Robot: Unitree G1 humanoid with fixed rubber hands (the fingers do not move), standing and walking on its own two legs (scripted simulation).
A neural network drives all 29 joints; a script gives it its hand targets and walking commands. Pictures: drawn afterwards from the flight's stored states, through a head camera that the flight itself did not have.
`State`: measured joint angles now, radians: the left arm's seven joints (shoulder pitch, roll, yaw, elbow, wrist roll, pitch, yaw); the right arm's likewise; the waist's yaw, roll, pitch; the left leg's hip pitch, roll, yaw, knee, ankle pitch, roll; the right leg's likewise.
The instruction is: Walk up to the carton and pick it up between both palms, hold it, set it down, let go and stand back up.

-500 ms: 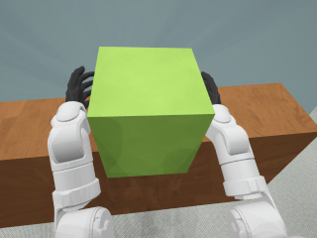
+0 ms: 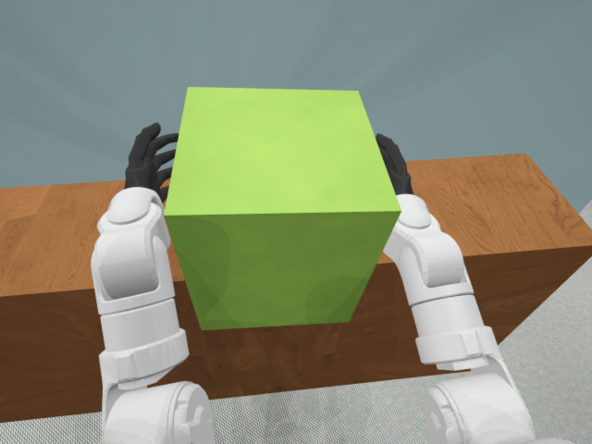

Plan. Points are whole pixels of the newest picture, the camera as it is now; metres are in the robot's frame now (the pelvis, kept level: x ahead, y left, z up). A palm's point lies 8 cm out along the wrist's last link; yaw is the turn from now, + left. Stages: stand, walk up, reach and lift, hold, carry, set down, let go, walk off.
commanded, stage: hold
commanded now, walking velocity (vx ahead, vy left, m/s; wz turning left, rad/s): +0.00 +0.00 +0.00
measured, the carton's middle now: (276, 215) +0.36 +0.01 +0.12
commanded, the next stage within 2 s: set down in 1.36 s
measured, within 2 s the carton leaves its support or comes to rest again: neither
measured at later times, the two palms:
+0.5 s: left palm (147, 191) +0.35 +0.15 +0.19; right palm (396, 195) +0.35 -0.15 +0.15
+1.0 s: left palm (148, 193) +0.35 +0.15 +0.19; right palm (395, 196) +0.36 -0.15 +0.15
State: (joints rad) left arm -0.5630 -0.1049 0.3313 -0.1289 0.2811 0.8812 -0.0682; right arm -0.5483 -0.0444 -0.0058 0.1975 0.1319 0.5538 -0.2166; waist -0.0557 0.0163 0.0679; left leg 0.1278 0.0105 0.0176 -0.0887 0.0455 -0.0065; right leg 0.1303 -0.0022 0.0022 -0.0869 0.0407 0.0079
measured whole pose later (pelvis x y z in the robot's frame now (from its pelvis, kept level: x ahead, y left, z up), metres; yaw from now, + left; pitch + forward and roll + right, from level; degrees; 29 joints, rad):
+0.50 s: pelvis +0.00 +0.00 +0.00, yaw +0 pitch -5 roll +0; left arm -0.55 -0.11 0.32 -0.16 0.28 0.89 -0.06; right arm -0.54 -0.05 0.01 0.17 0.14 0.56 -0.22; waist -0.06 0.02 0.07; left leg 0.13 0.01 0.02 -0.09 0.04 -0.01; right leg 0.14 0.00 0.00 -0.09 0.04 0.01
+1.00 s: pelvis +0.00 +0.00 +0.00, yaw +0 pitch -5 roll +0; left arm -0.55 -0.11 0.32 -0.14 0.28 0.89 -0.06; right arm -0.54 -0.05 0.00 0.19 0.14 0.55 -0.22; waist -0.06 0.02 0.07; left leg 0.13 0.01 0.02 -0.09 0.04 -0.01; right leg 0.13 0.00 0.00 -0.09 0.04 0.01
